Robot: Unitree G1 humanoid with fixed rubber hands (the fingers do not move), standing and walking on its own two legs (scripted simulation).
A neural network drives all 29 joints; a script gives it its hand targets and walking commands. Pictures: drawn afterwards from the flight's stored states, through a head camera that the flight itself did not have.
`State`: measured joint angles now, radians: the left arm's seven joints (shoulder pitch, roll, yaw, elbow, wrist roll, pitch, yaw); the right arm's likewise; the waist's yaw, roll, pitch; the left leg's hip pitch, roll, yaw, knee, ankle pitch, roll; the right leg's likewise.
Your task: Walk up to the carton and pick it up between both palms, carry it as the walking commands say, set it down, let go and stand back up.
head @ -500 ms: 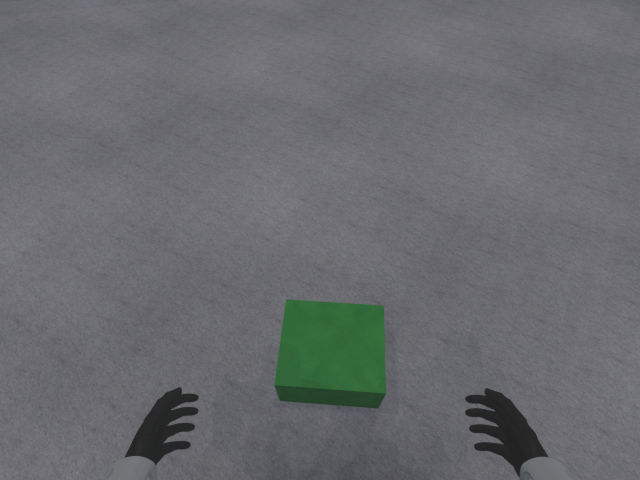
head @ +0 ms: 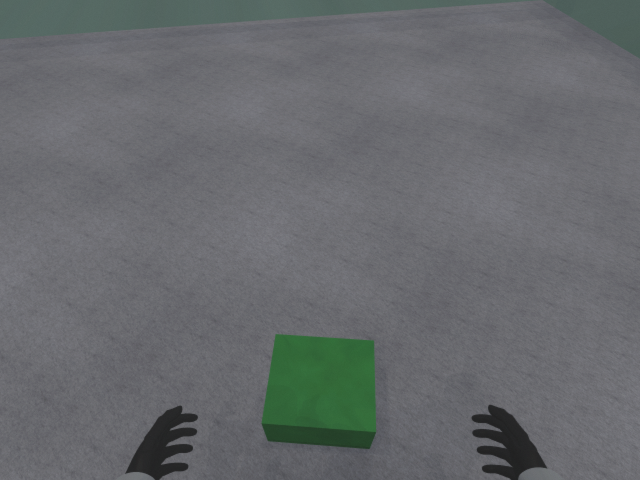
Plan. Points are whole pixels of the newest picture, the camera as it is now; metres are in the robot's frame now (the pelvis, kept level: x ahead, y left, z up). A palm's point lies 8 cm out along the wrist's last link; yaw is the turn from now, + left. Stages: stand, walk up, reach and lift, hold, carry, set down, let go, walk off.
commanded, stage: stand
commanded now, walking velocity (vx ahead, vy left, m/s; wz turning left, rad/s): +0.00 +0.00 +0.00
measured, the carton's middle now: (321, 390) +0.47 +0.02 -0.68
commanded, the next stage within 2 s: none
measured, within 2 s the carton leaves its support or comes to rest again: neither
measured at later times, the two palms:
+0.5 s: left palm out of the picture +0.08 +0.32 -0.09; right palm out of the picture +0.10 -0.27 -0.09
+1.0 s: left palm out of the picture +0.04 +0.33 -0.10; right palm out of the picture +0.06 -0.27 -0.10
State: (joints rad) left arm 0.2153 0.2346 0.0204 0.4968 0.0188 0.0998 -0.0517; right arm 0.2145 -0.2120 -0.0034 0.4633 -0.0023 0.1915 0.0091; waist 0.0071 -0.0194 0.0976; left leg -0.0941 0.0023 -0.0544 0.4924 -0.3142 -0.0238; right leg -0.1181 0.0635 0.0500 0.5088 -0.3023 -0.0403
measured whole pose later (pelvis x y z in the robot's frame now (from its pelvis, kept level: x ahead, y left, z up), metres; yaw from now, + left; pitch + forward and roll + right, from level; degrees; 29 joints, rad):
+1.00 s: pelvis -0.02 +0.03 +0.01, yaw +0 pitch -2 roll +0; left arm 0.22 0.37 0.00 1.02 0.02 -0.01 0.00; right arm 0.17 -0.36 0.00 1.05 -0.01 -0.02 0.00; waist 0.00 0.00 0.00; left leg -0.12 -0.03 -0.05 0.36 -0.21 0.02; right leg -0.14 0.02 0.07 0.37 -0.20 0.01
